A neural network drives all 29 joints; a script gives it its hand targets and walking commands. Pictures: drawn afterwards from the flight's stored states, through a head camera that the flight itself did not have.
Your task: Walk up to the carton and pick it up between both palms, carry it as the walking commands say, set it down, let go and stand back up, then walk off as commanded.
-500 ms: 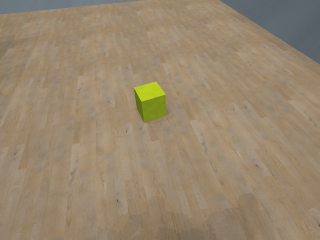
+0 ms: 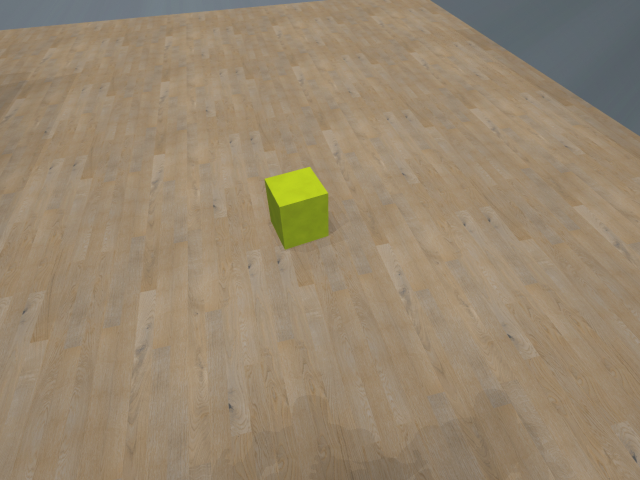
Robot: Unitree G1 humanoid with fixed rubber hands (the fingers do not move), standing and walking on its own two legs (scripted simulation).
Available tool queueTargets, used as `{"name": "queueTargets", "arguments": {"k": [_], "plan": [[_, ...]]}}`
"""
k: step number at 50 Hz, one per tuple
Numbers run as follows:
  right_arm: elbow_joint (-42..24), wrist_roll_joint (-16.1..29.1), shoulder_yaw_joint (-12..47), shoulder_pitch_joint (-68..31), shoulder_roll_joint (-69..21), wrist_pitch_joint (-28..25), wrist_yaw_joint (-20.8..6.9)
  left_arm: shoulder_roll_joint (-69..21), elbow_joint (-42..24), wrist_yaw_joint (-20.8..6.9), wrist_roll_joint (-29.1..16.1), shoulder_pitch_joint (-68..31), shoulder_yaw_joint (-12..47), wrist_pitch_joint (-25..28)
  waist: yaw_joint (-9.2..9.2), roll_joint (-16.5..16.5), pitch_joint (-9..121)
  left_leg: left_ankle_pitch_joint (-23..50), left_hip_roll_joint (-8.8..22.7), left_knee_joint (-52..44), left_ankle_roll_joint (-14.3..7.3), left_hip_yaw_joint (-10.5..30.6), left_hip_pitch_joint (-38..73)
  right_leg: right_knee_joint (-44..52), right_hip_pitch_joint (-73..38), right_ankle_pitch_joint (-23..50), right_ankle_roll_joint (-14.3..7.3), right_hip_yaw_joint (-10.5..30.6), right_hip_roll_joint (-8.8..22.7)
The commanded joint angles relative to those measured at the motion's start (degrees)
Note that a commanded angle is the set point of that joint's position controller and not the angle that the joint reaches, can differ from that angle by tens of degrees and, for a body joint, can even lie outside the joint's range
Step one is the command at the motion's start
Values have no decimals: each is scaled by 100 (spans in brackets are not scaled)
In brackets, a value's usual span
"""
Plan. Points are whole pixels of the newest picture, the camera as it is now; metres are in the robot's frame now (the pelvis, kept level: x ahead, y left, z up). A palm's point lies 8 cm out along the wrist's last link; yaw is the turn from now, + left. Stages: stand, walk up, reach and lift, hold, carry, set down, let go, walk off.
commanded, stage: stand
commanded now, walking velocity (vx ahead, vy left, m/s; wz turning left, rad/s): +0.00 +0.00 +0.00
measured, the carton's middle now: (297, 208) +1.33 +0.11 -0.66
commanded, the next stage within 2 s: walk up in 0.40 s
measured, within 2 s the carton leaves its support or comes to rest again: neither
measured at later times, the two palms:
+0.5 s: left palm out of the picture +0.08 +0.30 -0.11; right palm out of the picture +0.07 -0.28 -0.13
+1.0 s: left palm out of the picture +0.12 +0.38 -0.13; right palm out of the picture +0.13 -0.28 -0.09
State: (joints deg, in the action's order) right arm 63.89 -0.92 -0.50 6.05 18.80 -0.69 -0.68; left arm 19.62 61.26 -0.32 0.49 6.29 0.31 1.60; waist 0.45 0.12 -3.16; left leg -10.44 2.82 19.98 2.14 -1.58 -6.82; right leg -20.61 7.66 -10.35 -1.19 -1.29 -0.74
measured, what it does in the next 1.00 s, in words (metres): steps on the spot: left foot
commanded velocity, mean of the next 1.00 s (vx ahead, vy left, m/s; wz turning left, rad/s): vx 0.00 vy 0.00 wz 0.00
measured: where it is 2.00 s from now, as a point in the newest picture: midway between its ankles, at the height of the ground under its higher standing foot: (317, 420)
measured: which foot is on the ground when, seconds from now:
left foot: down 0.00-0.64, up 0.66-0.82, down 0.84-1.00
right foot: down 0.00-0.86, up 0.88-1.00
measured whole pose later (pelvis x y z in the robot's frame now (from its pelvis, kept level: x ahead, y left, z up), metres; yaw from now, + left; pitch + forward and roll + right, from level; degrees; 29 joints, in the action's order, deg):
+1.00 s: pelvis +0.08 +0.06 -0.01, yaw -1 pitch -4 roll +0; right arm 54.3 -1.4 -6.2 14.9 22.7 -4.4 -2.8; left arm 26.0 55.4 -3.9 1.4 17.1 -3.7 1.4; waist 0.3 3.3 -3.5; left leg -14.4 1.6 28.5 -2.2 -8.4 -10.0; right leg -58.4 24.1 -18.7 -1.3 2.9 1.0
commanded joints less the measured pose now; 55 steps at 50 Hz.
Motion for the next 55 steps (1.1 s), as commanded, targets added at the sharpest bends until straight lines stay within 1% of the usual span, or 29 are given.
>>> {"name": "queueTargets", "arguments": {"k": [1, 4, 8, 9, 10, 11, 14, 15, 17, 20, 21, 22, 25, 29, 30, 32, 33, 34, 38, 41, 42, 43, 44, 46, 48, 50, 53, 54, 55], "plan": [[-227, 48, -241, -93, 1283, -72, 89, 1213, -350, 81, 12, -205, -292, 59, 15, 75, 386, 254, 550, -346, -299, 413, 38, 472, 2, 641, -71, 671, 810], [-304, 24, -202, -270, 1190, -120, 83, 1213, -337, 69, 14, -241, -279, 86, -12, -162, 387, 363, 507, -385, -297, 403, -23, 370, -144, 882, -54, 574, 787], [-355, 32, -217, -203, 1063, -89, 88, 1298, -328, 72, 40, -248, -341, 103, -5, 76, 369, 404, 503, -459, -301, 357, 4, 405, -174, 822, -74, 637, 784], [-317, 20, -191, -135, 1239, -111, 107, 1161, -243, 71, 12, -199, -332, 57, 0, -313, 469, 443, 527, -412, -325, 341, 38, 460, -282, 913, -51, 608, 816], [-318, 46, -160, -195, 1131, -123, 95, 1120, -337, 58, 23, -173, -272, 94, -30, -1, 561, 458, 488, -427, -291, 358, 19, 341, -308, 1049, -65, 592, 802], [-316, 35, -154, -83, 1152, -115, 96, 1118, -318, 68, -9, -190, -273, 46, 8, -205, 522, 623, 530, -381, -261, 305, 120, 402, -167, 999, -85, 643, 826], [-309, -25, -185, -152, 1230, -101, 123, 1177, -329, 98, 30, -164, -329, 79, -77, 114, 451, 558, 517, -402, -266, 362, 87, 379, -214, 974, -50, 583, 792], [-287, -20, -189, -172, 1243, -108, 113, 1205, -379, 99, 29, -257, -330, 53, -18, -149, 477, 493, 500, -380, -210, 266, 190, 362, -106, 935, -31, 582, 780], [-312, 35, -144, -72, 1002, -72, 123, 1346, -300, 94, 24, -174, -323, 72, 64, 119, 399, 385, 580, -419, -256, 285, 114, 355, -79, 912, -60, 607, 794], [-392, 61, -176, -241, 1148, -120, 105, 1177, -352, 109, 32, -131, -316, 54, -99, 135, 398, 649, 537, -386, -282, 359, 18, 338, -209, 1099, -102, 522, 830], [-341, 44, -173, -306, 1253, -66, 103, 1242, -361, 87, 26, -161, -333, 73, -104, -202, 440, 632, 502, -371, -276, 285, 83, 333, -170, 1127, -88, 606, 846], [-354, 90, -210, -67, 1104, -62, 91, 1258, -385, 77, 20, -285, -319, 67, 68, 139, 505, 568, 498, -331, -241, 289, 202, 322, -43, 972, -73, 587, 745], [-314, -1, -186, -96, 1144, -69, 84, 1318, -244, 84, 9, -195, -346, 26, 66, -209, 357, 366, 542, -334, -227, 241, 160, 412, -13, 748, -63, 613, 760], [-366, 43, -217, -227, 1266, -68, 86, 1279, -329, 69, 52, -88, -352, 62, -28, 26, 374, 223, 509, -443, -266, 304, 82, 414, -10, 671, -70, 572, 816], [-661, -78, -525, -91, 1730, -150, -73, 1648, -554, -83, 67, 458, -576, 137, -174, 34, 880, -2163, 322, 292, -565, 76, -264, 347, -301, -2325, -379, 648, 711], [-847, -84, -541, -444, 1495, -167, -205, 2030, -434, -168, 149, 798, -735, 183, -462, 912, -18, -2144, -151, 1884, -408, -486, -2081, 1289, -596, -3729, -1013, 2168, 1680], [-1011, -143, -555, -529, 1479, -138, -259, 2055, -552, -173, 170, 743, -785, 217, -484, 817, -192, -1911, 33, 2498, -413, 17, -2720, 1384, -956, -3341, -1299, 2602, 1981], [-1103, -131, -642, -419, 1507, -168, -287, 1901, -699, -175, 147, 892, -774, 260, -425, 373, -271, -1848, 110, 2522, -449, 210, -3072, 1339, -1226, -2896, -1424, 2572, 2058], [-1175, -51, -683, -161, 1423, -277, -389, 1917, -1023, -181, 104, 574, -771, 264, -234, 911, -217, -1505, 352, 1957, -330, 291, -2081, 1235, -233, -2183, -1282, 1810, 1903], [-810, -35, -790, 1238, 1429, -331, -349, 1758, -1346, -268, 68, -114, -681, 188, 569, 580, 63, -497, -93, 541, -326, -545, 340, 150, 1274, -2004, -792, 640, 1143], [-606, -81, -963, 2107, 1734, -329, -273, 1512, -1403, -277, 117, -228, -656, 132, 971, -520, 435, -1236, 0, 457, -412, -213, 1791, -1416, 2438, -2493, -562, 140, 706], [-633, -216, -1119, 2506, 2460, -381, -160, 903, -1679, -233, 65, -134, -477, 169, 1211, -2448, 329, -3730, 1661, -878, -996, 2619, 2154, -3921, 4082, -2574, -254, -253, -301], [-1080, -158, -1055, 1514, 2503, -432, -113, 1277, -1581, -168, 97, -219, -550, 131, 860, -1403, -405, -4370, 2177, -1586, -1400, 3597, 812, -4519, 4207, -1759, -128, 1141, -86], [-1267, -16, -997, 1009, 2172, -492, -116, 1855, -1361, -273, 105, 396, -688, 180, 299, -130, -352, -3443, 1933, -1294, -1313, 2580, 364, -4448, 3292, -888, -94, 922, 336], [-1439, -29, -906, 771, 2027, -510, -111, 1644, -1234, -365, 65, 885, -635, 220, 73, -808, -256, -2509, 1620, -1153, -1329, 1469, 3, -3851, 2815, -718, 58, 697, 597], [-1561, 18, -855, 770, 1862, -494, -161, 1738, -1123, -415, 41, 906, -701, 207, 81, -763, -481, -2077, 1300, -1188, -1282, 833, -407, -3313, 2415, -494, 144, 555, 454], [-1684, -27, -901, 899, 2069, -548, -182, 1643, -1368, -515, 76, 581, -709, 147, 103, -1032, -724, -2514, 1598, -1551, -1389, 789, -862, -2804, 2210, -198, 201, 540, 584], [-1724, -34, -880, 819, 2088, -570, -182, 1542, -1437, -553, 21, 480, -660, 173, 46, -833, -648, -2259, 1714, -1448, -1441, 776, -660, -2382, 2247, -245, 137, 487, 719], [-1697, -21, -870, 1030, 2084, -586, -206, 1579, -1474, -569, 34, 348, -629, 187, 182, -959, -573, -1931, 1399, -1351, -1359, 517, -281, -2101, 2311, -31, 133, 225, 653]]}}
